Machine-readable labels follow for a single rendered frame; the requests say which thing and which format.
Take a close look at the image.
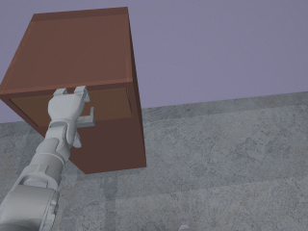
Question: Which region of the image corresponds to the robot left upper arm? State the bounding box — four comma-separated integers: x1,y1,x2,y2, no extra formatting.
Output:
0,184,60,231

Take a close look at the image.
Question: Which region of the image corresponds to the cabinet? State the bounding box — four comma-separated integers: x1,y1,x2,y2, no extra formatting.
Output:
0,7,147,174

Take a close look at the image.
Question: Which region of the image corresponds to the robot left hand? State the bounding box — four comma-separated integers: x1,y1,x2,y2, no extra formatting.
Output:
47,86,90,148

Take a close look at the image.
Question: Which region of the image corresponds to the drawer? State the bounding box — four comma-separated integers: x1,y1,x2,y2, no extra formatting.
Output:
11,88,132,127

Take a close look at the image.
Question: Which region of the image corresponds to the robot left forearm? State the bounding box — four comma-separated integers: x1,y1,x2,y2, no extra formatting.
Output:
0,118,76,218

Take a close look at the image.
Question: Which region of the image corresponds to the handle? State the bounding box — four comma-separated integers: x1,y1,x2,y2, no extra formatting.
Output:
75,107,95,128

